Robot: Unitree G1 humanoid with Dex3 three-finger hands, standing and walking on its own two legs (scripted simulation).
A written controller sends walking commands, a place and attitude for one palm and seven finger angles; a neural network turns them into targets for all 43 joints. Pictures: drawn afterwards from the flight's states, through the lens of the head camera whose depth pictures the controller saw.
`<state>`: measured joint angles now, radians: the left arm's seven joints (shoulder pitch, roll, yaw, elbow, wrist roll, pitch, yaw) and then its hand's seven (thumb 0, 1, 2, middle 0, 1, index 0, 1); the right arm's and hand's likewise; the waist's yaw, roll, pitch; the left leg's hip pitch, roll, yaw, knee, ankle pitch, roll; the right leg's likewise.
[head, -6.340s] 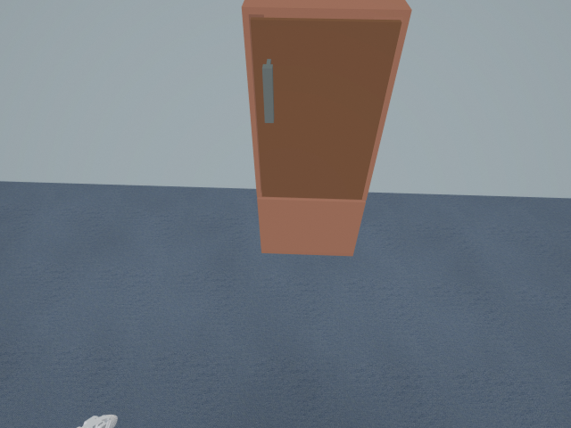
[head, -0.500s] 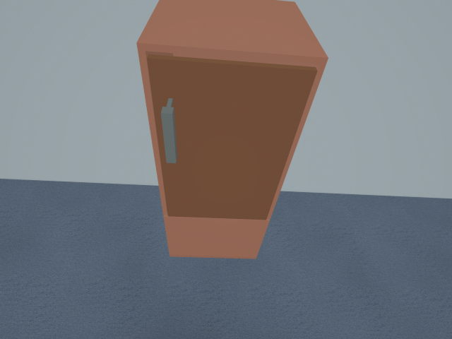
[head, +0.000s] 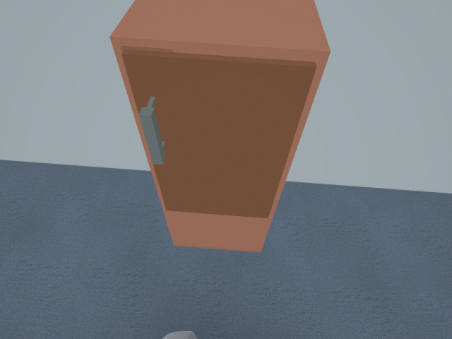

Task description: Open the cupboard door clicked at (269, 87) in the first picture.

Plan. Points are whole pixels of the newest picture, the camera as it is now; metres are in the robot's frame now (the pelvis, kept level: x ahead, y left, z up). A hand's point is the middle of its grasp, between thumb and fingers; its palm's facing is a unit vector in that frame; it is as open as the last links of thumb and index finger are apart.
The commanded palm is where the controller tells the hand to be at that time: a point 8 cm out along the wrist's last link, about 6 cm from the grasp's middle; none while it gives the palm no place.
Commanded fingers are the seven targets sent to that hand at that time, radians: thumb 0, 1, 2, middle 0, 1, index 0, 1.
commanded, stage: come to a stop and stand still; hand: left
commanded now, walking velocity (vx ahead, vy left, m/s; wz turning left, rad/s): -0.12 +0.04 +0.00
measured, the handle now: (155, 131) +0.52 +0.21 +0.03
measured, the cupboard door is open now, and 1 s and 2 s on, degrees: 0 0 0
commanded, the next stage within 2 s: look again from close up in 0.94 s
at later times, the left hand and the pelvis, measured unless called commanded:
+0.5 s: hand out of the picture -0.03 +0.17 -0.17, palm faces +0.02 -0.98 -0.20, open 7.3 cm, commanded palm none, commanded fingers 0.00 0.90 0.90 -0.20 -0.30 -0.20 -0.30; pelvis -0.03 +0.00 +0.00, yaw +0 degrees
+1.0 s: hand out of the picture -0.04 +0.16 -0.18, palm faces +0.06 -0.98 -0.18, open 7.4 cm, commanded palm none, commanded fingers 0.00 0.90 0.90 -0.20 -0.30 -0.20 -0.30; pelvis -0.02 +0.00 +0.00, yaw +0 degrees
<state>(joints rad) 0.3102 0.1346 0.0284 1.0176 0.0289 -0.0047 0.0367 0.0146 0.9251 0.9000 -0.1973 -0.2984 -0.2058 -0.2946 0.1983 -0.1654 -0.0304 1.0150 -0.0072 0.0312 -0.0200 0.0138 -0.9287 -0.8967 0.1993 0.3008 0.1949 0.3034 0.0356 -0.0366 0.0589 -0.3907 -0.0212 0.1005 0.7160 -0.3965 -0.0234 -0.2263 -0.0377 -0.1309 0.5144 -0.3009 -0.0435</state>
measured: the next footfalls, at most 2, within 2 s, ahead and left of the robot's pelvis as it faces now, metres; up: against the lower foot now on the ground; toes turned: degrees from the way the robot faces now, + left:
left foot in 0.08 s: +0.07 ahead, +0.09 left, +0.00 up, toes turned +2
right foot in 0.42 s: -0.01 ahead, -0.11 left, +0.00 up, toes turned +0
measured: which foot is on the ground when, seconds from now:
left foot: up 0.00-0.06, down 0.08-1.00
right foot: down 0.00-0.08, up 0.10-0.40, down 0.42-1.00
